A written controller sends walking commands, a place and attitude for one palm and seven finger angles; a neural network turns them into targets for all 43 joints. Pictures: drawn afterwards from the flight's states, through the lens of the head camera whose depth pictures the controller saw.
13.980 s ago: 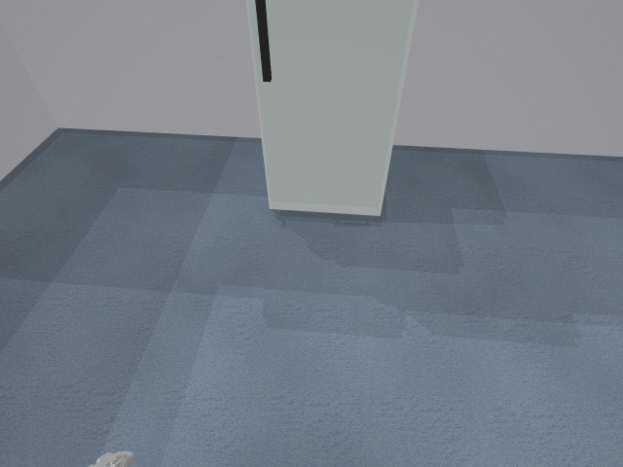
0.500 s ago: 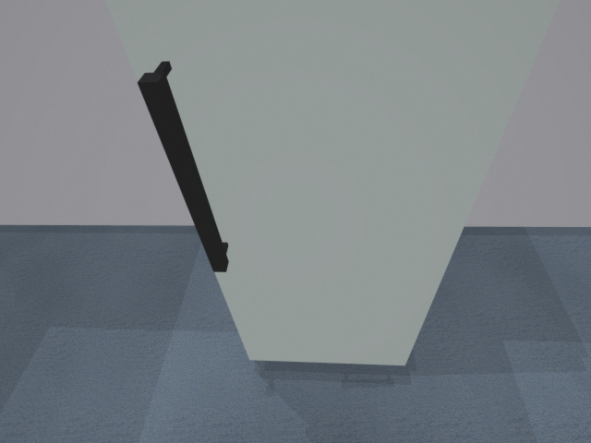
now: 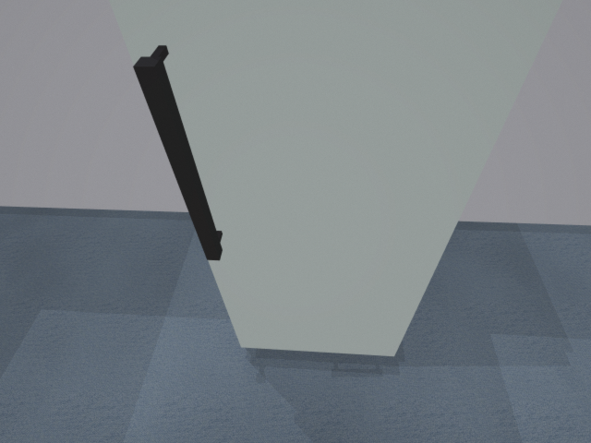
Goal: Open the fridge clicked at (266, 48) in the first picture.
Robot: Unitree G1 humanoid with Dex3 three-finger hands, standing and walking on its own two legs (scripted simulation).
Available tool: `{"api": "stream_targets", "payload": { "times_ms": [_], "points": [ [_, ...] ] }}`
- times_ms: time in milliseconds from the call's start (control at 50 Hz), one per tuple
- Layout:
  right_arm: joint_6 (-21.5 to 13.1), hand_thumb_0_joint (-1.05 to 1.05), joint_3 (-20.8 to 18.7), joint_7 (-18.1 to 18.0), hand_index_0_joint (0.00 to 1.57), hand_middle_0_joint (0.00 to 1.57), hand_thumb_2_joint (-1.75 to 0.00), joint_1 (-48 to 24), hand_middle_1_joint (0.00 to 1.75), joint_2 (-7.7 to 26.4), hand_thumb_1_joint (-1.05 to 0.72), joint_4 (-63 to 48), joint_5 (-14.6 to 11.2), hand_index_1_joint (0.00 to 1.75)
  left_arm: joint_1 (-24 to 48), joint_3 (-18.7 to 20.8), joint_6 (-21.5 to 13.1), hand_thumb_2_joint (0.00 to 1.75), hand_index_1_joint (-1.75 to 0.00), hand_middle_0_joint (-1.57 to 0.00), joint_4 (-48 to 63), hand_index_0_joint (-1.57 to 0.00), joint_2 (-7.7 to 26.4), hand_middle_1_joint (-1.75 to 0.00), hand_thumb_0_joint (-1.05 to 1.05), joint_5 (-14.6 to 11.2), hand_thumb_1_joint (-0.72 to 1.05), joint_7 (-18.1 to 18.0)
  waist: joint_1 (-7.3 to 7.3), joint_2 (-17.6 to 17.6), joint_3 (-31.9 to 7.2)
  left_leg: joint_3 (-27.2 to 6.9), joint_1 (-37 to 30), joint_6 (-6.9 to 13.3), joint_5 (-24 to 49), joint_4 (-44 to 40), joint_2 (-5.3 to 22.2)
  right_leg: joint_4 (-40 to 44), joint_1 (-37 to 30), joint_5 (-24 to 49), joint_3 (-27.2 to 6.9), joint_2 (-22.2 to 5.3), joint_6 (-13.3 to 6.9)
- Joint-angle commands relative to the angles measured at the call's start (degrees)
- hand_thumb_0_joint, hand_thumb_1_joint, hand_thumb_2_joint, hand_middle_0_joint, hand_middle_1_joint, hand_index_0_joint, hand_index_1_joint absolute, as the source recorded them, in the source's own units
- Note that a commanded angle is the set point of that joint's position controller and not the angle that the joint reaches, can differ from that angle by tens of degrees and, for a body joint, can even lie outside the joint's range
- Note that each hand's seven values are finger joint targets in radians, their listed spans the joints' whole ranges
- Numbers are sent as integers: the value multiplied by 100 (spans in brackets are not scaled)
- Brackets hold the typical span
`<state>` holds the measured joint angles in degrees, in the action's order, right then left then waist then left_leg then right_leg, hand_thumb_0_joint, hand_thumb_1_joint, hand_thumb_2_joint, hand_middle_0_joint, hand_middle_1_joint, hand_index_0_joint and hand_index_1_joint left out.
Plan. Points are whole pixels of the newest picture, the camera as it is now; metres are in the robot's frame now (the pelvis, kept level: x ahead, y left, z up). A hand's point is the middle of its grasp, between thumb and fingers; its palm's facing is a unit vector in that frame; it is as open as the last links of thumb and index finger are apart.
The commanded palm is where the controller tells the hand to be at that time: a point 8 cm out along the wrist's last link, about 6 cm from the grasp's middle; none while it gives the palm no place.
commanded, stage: look again from close up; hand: left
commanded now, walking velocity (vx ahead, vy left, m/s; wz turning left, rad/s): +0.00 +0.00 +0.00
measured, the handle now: (193, 174) +0.48 +0.19 +0.10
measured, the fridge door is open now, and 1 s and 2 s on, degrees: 0 0 0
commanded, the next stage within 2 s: raise the hand to about handle height in 0.48 s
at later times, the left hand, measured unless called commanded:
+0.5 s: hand out of the picture +0.01 +0.18 -0.17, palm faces +0.02 -0.98 -0.21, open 7.3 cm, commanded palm none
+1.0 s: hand (157, 433) +0.15 +0.19 -0.04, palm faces -0.02 -1.00 +0.06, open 8.6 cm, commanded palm +0.13 +0.26 -0.02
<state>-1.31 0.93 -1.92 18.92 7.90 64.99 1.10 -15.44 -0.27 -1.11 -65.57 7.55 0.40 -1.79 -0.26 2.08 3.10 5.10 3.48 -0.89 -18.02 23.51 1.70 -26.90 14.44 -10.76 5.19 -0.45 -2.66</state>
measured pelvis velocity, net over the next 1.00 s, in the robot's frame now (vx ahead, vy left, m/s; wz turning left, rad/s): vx -0.02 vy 0.02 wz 0.02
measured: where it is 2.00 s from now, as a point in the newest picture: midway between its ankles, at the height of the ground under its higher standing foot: outside the picture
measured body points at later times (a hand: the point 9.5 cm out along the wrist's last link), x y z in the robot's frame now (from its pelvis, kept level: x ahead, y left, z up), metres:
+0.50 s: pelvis +0.00 +0.01 +0.00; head +0.02 -0.01 +0.45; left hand +0.01 +0.23 -0.15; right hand -0.03 -0.20 -0.17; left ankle -0.06 +0.12 -0.74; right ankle +0.04 -0.09 -0.74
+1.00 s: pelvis -0.02 +0.02 -0.05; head +0.00 +0.04 +0.40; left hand +0.14 +0.25 -0.04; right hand +0.22 -0.24 -0.04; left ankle -0.06 +0.12 -0.74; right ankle +0.04 -0.09 -0.74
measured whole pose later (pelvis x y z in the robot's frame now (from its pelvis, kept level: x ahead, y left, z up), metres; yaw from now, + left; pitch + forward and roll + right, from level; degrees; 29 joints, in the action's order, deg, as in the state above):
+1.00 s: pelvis -0.02 +0.02 -0.05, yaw +1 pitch +8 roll +1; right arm -14.1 -4.7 0.3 7.5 18.5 25.3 -1.4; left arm -27.3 7.0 -25.7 -8.7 10.8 -14.6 19.8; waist 0.3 -3.8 -5.3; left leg 4.7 30.3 1.0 -29.9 52.5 0.8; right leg -51.8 39.8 -19.8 4.4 -3.5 -1.3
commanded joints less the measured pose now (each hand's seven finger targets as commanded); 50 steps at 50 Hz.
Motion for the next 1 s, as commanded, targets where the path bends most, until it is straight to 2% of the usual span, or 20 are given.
{"api": "stream_targets", "payload": {
  "times_ms": [0, 540, 560, 580, 600, 620, 640, 660, 700, 720, 740, 760, 780, 800, 820, 840, 860, 920, 960, 980],
  "points": [
    [-6, 0, -76, -16, 20, 20, -90, 613, 30, 316, -90, -50, -25, 30, -237, 126, -66, 90, -30, -20, 226, -20, 622, -30, 0, 20, 90, -34, -4, -270, 374, -369, 828, 214, 225, -561, 414, 761, -303, -102, -957, -698, -106],
    [-82, 0, -123, -57, 20, 20, -90, 535, 30, 466, -90, -77, -26, 30, -174, 164, -63, 90, -30, -20, 305, -20, 662, -30, 0, 21, 90, -30, 40, -156, 191, -442, 806, 248, 820, -648, 526, 334, -573, 903, -796, -651, -78],
    [-139, 0, -201, 19, 20, 20, -90, -269, 30, 694, -90, -464, -89, 30, -990, 144, -127, 90, -30, -20, -11, -20, 790, -30, 0, 35, 90, -261, 369, -597, -238, -59, 948, 115, 1362, 718, 639, -27, -799, 3762, -966, -944, 80],
    [-1062, 0, -235, -271, 20, 20, -90, -350, 30, 1748, -90, -2570, -392, 30, 3664, 630, -1409, 89, -32, -20, 8538, -20, 2031, -32, 0, -1162, 88, -118, -376, 320, -2876, -450, 237, 212, 1464, -97, -176, -116, -1414, 2117, -1010, -448, 62],
    [-1513, 0, -77, -390, 20, 20, -90, -847, 30, 1251, -90, -2322, -406, 30, 2693, 1121, -1239, 88, -33, -20, 8175, -20, 2451, -33, 0, -858, 85, -385, -72, 1154, -2243, -124, 13, 167, 1533, -95, -139, -214, -1220, 1151, -1056, -167, -36],
    [-1669, 0, -164, -409, 20, 20, -90, -779, 30, 1326, -90, -2213, -271, 30, 1138, 389, -929, 87, -34, -21, 6954, -21, 1261, -34, 0, -751, 83, -500, -25, 1045, -1993, -295, 645, 143, 1391, -228, -126, -191, -1048, 420, -646, -167, -76],
    [-1709, 0, -133, -363, 20, 20, -90, -709, 30, 968, -90, -2076, -410, 30, -524, -192, -400, 86, -36, -21, 5518, -21, 39, -36, 0, -839, 81, -496, -68, 180, -892, -457, 1063, 128, 1082, -233, -7, 23, -413, 157, -483, -143, 32],
    [-1813, 0, -167, -307, 20, 20, -90, -788, 30, 1315, -90, -2420, -440, 30, 234, -68, -522, 85, -37, -21, 6445, -21, 184, -37, 0, -1098, 78, -379, -145, -216, -349, -671, 1323, 171, 790, -162, -18, 74, -81, -72, -419, -190, 132],
    [-1962, 0, -366, -269, 20, 20, -90, -764, 30, 1428, -90, -2797, -299, 30, 281, 488, -1125, 83, -40, -21, 6356, -21, 719, -40, 0, -1005, 74, -108, -209, -1104, -108, -569, 1709, 205, 319, 329, -133, 110, 508, -956, -328, -218, 192],
    [-1977, 0, -441, -208, 20, 20, -90, -674, 30, 1390, -90, -2935, -261, 30, -466, 670, -1401, 82, -42, -21, 5904, -21, 628, -42, 0, -1077, 71, 124, 1, -1678, -279, -497, 2081, 191, 163, 577, -182, -25, 638, -1355, -309, -205, 220],
    [-1992, 0, -461, -126, 20, 20, -90, -799, 30, 1353, -90, -3111, -255, 30, -1274, 651, -1695, 81, -43, -22, 5262, -22, 328, -43, 0, -1221, 69, 419, 121, -2150, 47, -487, 2651, 155, -136, 866, -204, -196, 922, -1737, -332, -208, 232],
    [-1975, 0, -496, -33, 20, 20, -90, -869, 30, 1364, -90, -3281, -238, 30, -1715, 697, -2096, 80, -45, -22, 5120, -22, 198, -45, 0, -1374, 67, 770, 216, -2341, -75, -415, 2993, 110, -223, 1141, -262, -399, 961, -1817, -426, -223, 220],
    [-1934, 0, -562, 78, 20, 20, -90, -986, 30, 1396, -90, -3495, -227, 30, -2153, 891, -2503, 79, -47, -22, 5285, -22, 265, -47, 0, -1542, 64, 1148, 341, -2221, -302, -332, 3165, 53, -199, 1364, -320, -615, 830, -1642, -475, -221, 172],
    [-1841, 0, -651, 243, 20, 20, -90, -1034, 30, 1510, -90, -3728, -218, 30, -2552, 1233, -2810, 78, -48, -22, 5198, -22, 521, -48, 0, -1644, 62, 1570, 487, -1414, -486, -273, 3009, -20, 73, 1537, -379, -906, 631, -1069, -518, -244, 24],
    [-1788, 0, -645, 352, 20, 20, -90, -1161, 30, 1565, -90, -3962, -201, 30, -2460, 1143, -3119, 77, -50, -22, 5477, -22, 561, -50, 0, -1684, 60, 1994, 419, -944, -729, -230, 3007, -43, 262, 1737, -428, -1190, 604, -497, -449, -277, -32],
    [-1729, 0, -678, 388, 20, 20, -90, -1304, 30, 1594, -90, -4144, -214, 30, -2438, 1326, -3205, 76, -51, -22, 5533, -22, 830, -51, 0, -1608, 57, 2224, 431, -482, -888, -158, 3143, -28, 369, 1920, -469, -1393, 659, -138, -498, -309, -67],
    [-1627, 0, -667, 396, 20, 20, -90, -1370, 30, 1532, -90, -4269, -258, 30, -2490, 1406, -3092, 75, -53, -22, 5581, -22, 936, -53, 0, -1499, 55, 2317, 511, -340, -983, -103, 3340, 22, 408, 1989, -489, -1534, 767, -16, -479, -299, -66],
    [-1357, 0, -619, 268, 20, 20, -90, -1406, 30, 1522, -90, -4754, -301, 30, -1418, 1367, -2719, 72, -57, -23, 6758, -23, 1014, -57, 0, -1702, 48, 2240, 366, -471, -1121, -107, 3682, 131, 3, 2134, -495, -1610, 1200, -713, -578, -230, 47],
    [-1401, 0, -588, 161, 20, 20, -90, -1145, 30, 1376, -90, -4842, -276, 30, -657, 1497, -2890, 70, -60, -23, 7585, -23, 1085, -60, 0, -1770, 43, 1923, 212, -149, -1501, -218, 3644, 156, -75, 2320, -429, -1713, 1346, -946, -662, -199, 96],
    [-1436, 0, -577, 130, 20, 20, -90, -922, 30, 1325, -90, -4821, -229, 30, -388, 1579, -3077, 69, -62, -24, 8159, -24, 1209, -62, 0, -1718, 41, 1724, 192, 341, -1816, -318, 3426, 152, 150, 2385, -364, -1910, 1367, -681, -603, -151, 71]
  ]
}}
